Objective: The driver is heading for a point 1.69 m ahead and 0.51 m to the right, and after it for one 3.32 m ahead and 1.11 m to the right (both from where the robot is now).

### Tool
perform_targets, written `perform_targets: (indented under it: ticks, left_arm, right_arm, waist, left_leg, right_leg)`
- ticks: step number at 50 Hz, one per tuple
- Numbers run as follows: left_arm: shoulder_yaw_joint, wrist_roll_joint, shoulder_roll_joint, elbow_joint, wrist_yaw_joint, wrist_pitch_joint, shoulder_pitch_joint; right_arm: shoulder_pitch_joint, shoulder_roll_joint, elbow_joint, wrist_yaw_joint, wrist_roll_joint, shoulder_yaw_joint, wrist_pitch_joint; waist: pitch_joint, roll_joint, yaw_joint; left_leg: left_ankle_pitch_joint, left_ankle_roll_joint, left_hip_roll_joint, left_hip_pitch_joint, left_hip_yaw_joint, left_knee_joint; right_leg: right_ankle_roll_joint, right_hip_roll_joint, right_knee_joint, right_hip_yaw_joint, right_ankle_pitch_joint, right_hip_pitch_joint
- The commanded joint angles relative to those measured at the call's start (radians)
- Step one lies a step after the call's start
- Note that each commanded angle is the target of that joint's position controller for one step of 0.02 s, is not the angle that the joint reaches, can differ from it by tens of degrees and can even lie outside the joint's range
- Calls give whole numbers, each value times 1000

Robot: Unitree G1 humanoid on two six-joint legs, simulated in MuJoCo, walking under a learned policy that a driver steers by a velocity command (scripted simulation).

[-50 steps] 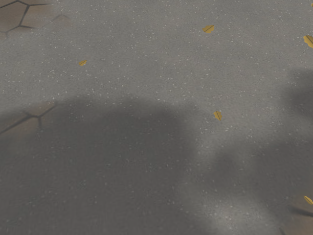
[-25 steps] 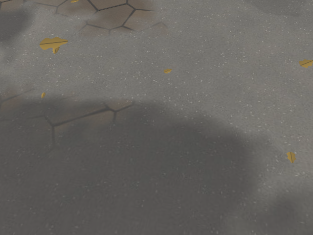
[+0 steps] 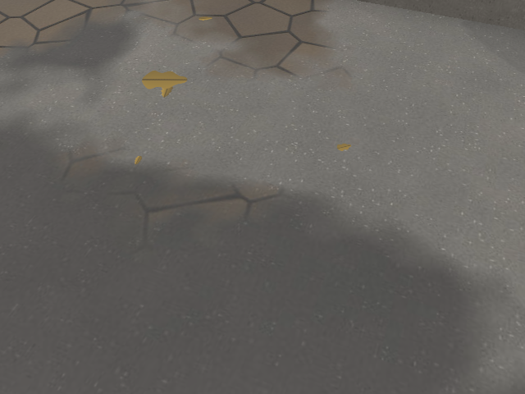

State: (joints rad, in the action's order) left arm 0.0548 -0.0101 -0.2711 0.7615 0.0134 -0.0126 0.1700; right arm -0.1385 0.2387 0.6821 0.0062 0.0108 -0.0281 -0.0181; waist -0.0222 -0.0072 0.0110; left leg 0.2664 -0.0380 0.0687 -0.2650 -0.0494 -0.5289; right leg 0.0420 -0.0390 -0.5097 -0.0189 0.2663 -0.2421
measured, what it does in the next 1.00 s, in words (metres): stands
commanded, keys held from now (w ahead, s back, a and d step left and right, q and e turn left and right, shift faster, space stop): no key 1.00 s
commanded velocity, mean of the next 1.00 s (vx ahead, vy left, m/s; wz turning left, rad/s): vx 0.00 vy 0.00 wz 0.03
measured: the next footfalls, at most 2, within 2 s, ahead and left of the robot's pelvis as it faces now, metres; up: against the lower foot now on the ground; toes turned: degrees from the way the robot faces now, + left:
left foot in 1.74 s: +0.09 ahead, +0.11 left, +0.00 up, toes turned +2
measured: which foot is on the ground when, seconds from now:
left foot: down 0.00-1.00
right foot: down 0.00-1.00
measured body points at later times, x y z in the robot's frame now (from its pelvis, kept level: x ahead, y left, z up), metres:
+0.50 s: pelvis +0.01 -0.02 +0.00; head +0.01 -0.02 +0.45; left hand +0.12 +0.23 -0.12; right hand +0.10 -0.28 -0.13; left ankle +0.01 +0.10 -0.73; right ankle +0.00 -0.14 -0.73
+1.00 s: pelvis +0.00 -0.04 +0.01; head +0.01 -0.04 +0.46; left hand +0.06 +0.22 -0.14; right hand +0.05 -0.29 -0.14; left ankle +0.01 +0.10 -0.73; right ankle +0.00 -0.14 -0.73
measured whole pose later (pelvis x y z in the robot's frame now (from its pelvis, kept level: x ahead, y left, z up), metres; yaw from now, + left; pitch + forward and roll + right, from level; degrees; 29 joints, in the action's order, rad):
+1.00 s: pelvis +0.00 -0.04 +0.01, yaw +0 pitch -2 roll +0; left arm 0.01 0.00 -0.23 1.03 0.02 0.02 0.21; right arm -0.20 0.22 1.07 0.05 0.00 -0.04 -0.02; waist -0.04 0.00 0.00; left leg 0.25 0.02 0.01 -0.18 -0.08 -0.46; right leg -0.02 0.02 -0.47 0.01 0.26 -0.17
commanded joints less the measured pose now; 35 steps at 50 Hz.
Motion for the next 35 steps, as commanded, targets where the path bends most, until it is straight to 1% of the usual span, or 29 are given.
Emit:
perform_targets:
  ticks: [1,2,3,4,6,9,14,18,25,35]
  left_arm:
    - [32,-5,-159,-45,-2,22,-20]
    - [19,-2,-106,-60,-9,27,-47]
    - [14,-8,-95,-53,-10,34,-46]
    - [12,-10,-98,-51,-11,41,-46]
    - [7,-7,-94,-37,-8,52,-25]
    - [2,-3,-90,-26,0,51,-11]
    - [-4,-1,-85,-5,5,47,-8]
    - [-8,1,-79,21,3,46,-6]
    - [-12,3,-74,81,3,45,1]
    - [-17,5,-75,162,8,42,19]
  right_arm:
    - [-83,94,-27,-4,16,-27,26]
    - [-26,127,-20,0,18,-31,22]
    - [8,132,-24,4,11,-37,16]
    - [12,125,-21,9,7,-37,6]
    - [-3,112,-11,11,7,-36,-2]
    - [-16,99,14,12,4,-37,2]
    - [-37,96,58,19,1,-41,5]
    - [-52,99,95,25,-1,-44,6]
    - [-65,103,164,35,-4,-46,6]
    - [-67,97,262,42,-7,-43,6]
  waist:
    - [95,-149,-74]
    - [62,-109,-35]
    - [51,-96,-24]
    - [41,-89,-20]
    - [37,-70,-18]
    - [35,-29,-10]
    - [30,10,-7]
    - [27,18,-8]
    - [16,10,-11]
    - [2,4,-10]
  left_leg:
    - [-8,-1,-72,19,-72,98]
    - [-26,17,-72,56,-68,86]
    - [-44,13,-73,60,-66,73]
    - [-72,4,-79,58,-75,70]
    - [-99,-2,-85,58,-84,78]
    - [-124,1,-86,51,-84,81]
    - [-152,14,-87,57,-83,85]
    - [-174,20,-90,73,-82,88]
    - [-194,26,-91,95,-76,97]
    - [-192,33,-87,105,-59,113]
  right_leg:
    - [-103,-122,87,-114,-245,75]
    - [-99,-88,110,-101,-122,16]
    - [-80,-72,115,-86,-79,-4]
    - [-66,-59,114,-73,-82,-8]
    - [-56,-51,104,-62,-83,-1]
    - [-56,-41,90,-51,-90,15]
    - [-61,-31,85,-45,-98,25]
    - [-63,-24,89,-40,-107,25]
    - [-65,-12,105,-33,-117,28]
    - [-69,-3,127,-29,-117,34]
Velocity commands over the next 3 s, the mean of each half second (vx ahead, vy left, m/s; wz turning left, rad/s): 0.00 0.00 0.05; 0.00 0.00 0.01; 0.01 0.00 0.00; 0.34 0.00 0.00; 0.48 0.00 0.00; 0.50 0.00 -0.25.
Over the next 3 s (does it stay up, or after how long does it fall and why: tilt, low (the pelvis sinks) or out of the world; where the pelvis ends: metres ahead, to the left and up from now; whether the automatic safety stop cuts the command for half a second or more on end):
stays up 0.73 0.03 0.01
